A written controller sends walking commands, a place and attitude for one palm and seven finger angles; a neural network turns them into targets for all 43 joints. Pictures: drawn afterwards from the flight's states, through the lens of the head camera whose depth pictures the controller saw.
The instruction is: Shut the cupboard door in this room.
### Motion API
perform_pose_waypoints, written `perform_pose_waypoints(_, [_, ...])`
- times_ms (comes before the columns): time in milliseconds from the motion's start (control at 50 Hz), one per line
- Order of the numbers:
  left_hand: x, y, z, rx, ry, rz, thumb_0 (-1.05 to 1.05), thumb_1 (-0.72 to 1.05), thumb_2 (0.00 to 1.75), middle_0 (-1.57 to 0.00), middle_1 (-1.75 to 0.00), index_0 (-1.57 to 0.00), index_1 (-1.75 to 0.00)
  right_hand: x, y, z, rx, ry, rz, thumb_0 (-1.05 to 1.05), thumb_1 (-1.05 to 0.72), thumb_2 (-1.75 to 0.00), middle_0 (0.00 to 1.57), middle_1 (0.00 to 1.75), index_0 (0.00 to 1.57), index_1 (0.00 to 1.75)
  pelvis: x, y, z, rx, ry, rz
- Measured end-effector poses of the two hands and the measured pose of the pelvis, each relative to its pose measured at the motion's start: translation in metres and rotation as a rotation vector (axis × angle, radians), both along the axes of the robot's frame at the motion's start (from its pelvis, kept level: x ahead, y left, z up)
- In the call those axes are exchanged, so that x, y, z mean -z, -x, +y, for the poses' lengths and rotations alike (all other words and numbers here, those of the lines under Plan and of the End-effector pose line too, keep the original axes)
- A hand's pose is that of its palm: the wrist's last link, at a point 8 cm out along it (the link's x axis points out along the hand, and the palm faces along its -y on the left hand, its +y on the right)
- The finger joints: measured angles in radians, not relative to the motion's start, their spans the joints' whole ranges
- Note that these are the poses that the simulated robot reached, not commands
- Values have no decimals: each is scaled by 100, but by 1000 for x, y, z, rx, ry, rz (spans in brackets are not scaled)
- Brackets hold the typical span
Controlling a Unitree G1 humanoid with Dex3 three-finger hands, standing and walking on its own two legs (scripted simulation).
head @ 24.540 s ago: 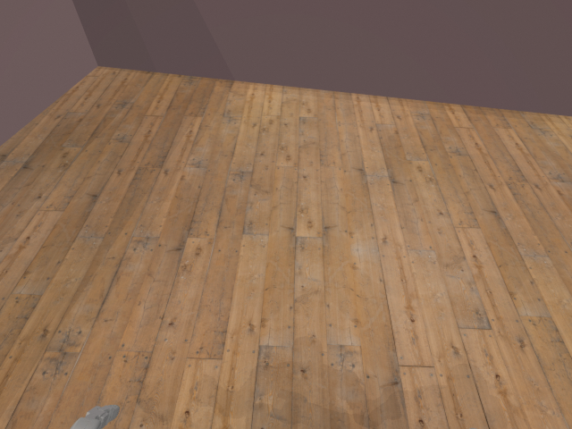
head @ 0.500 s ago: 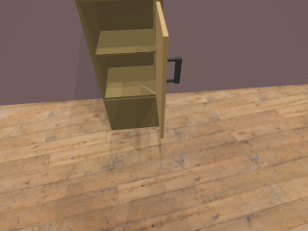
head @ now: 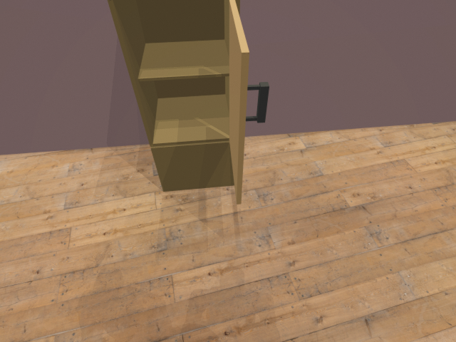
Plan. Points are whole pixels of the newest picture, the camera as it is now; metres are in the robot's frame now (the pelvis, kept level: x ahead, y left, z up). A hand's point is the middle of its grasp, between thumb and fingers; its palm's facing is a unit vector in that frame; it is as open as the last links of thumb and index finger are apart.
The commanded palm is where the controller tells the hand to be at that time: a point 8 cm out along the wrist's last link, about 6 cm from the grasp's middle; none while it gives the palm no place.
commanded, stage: stand and wait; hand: left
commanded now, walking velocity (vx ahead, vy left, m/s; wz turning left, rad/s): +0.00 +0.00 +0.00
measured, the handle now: (255, 103) +0.72 -0.04 +0.03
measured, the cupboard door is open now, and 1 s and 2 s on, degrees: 88 88 88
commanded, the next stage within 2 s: turn or walk to find it in 0.12 s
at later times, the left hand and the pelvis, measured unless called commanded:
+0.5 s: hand out of the picture -0.02 +0.20 -0.19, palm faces +0.15 -0.97 -0.21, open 7.3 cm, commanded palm none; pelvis -0.01 +0.02 -0.01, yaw +6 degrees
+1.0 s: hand out of the picture +0.03 +0.18 -0.15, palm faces +0.30 -0.91 -0.30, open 7.3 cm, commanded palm none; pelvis -0.03 -0.04 -0.01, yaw +19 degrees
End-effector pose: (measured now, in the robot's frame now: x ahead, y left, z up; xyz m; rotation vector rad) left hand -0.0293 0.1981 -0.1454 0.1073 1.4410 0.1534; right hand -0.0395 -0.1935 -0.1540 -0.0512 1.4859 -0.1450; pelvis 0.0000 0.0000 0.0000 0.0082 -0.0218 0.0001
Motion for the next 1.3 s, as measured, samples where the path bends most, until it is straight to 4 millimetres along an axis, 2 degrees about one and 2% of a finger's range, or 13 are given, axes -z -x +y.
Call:
perform_pose_waypoints(200, [2,0,7,-1,7,2,0,92,89,-20,-30,-20,-29,-1,-5,5,-5,11,-13,0,-91,-90,20,30,19,30,0,-1,7,-4,1,-3])
perform_pose_waypoints(360, [5,2,24,-54,-22,-8,0,92,89,-20,-30,-20,-29,4,-14,7,-51,8,-8,0,-91,-90,20,30,19,30,6,6,14,-51,1,6])
perform_pose_waypoints(520, [15,1,51,-109,-48,-46,0,91,89,-20,-30,-20,-29,8,-42,1,-118,51,-43,1,-91,-90,20,30,19,30,16,14,24,-109,17,18])
perform_pose_waypoints(620, [20,-8,69,-123,-59,-75,0,91,89,-20,-30,-20,-29,4,-65,-2,-160,89,-108,1,-91,-90,20,30,19,30,20,18,30,-135,13,26])
perform_pose_waypoints(700, [8,-24,77,-127,-84,-123,0,91,89,-20,-30,-20,-29,-3,-78,-7,-200,97,-137,1,-91,-90,20,30,19,30,12,22,26,-174,22,42])
perform_pose_waypoints(780, [-6,-40,75,-137,-109,-195,0,91,89,-20,-30,-20,-29,-6,-89,-18,-242,92,-145,1,-91,-90,20,30,20,30,7,25,16,-210,25,57])
perform_pose_waypoints(860, [-16,-52,64,-147,-138,-252,0,91,89,-20,-30,-20,-29,-3,-100,-37,-273,82,-159,1,-91,-90,20,30,20,30,7,27,-3,-250,17,60])
perform_pose_waypoints(920, [-19,-53,50,-164,-165,-292,0,91,89,-20,-30,-20,-29,7,-110,-56,-297,67,-168,1,-91,-90,20,30,20,30,13,26,-21,-285,1,57])
perform_pose_waypoints(960, [-22,-46,39,-178,-183,-303,0,91,89,-20,-30,-20,-29,13,-118,-68,-312,61,-169,1,-91,-90,20,30,20,30,16,26,-32,-306,1,44])
perform_pose_waypoints(1020, [-29,-25,22,-220,-190,-276,0,91,89,-20,-30,-20,-29,10,-133,-80,-346,60,-170,1,-91,-90,20,30,20,30,10,24,-41,-338,-22,35])
perform_pose_waypoints(1120, [-33,14,0,-288,-180,-193,0,91,89,-20,-30,-20,-30,3,-156,-88,-403,56,-181,1,-91,-90,20,30,19,30,2,21,-50,-387,-44,38])
perform_pose_waypoints(1220, [-27,56,-18,-375,-159,-128,0,91,89,-20,-30,-20,-30,1,-173,-79,-491,60,-156,1,-91,-90,19,30,19,30,1,21,-52,-442,-40,44])
perform_pose_waypoints(1300, [-20,95,-28,-446,-134,-58,0,91,89,-20,-30,-20,-30,-1,-192,-55,-567,57,-171,1,-91,-90,19,30,19,30,4,24,-46,-478,-29,46])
